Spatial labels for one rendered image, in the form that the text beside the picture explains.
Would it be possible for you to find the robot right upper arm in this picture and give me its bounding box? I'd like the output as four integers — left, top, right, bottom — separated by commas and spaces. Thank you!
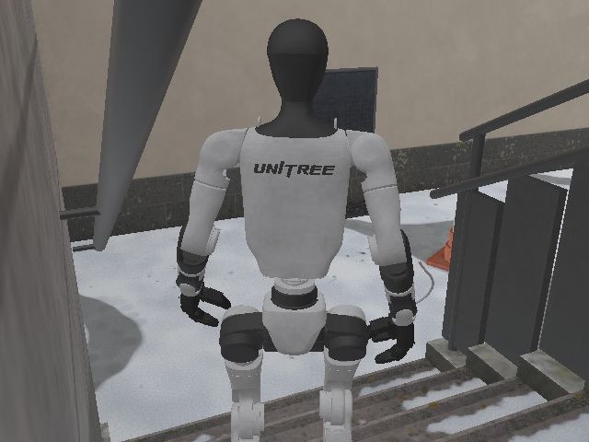
346, 130, 407, 266

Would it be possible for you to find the left robot forearm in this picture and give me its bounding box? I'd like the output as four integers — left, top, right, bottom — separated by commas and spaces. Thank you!
176, 219, 209, 297

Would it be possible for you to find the left robot hand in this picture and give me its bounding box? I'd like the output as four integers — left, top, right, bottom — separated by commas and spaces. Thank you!
180, 282, 231, 327

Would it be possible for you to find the robot right shin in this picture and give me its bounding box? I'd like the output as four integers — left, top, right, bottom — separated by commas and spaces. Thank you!
323, 390, 352, 442

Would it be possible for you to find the right robot hand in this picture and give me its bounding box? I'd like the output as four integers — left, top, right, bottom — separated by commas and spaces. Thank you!
367, 313, 415, 364

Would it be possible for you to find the robot left upper arm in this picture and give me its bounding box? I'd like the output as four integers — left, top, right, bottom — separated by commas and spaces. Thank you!
180, 128, 248, 256

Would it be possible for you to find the robot head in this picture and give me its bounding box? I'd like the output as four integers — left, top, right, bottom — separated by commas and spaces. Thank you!
255, 18, 338, 138

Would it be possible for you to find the right robot forearm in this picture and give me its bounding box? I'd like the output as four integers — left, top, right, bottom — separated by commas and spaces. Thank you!
379, 229, 418, 326

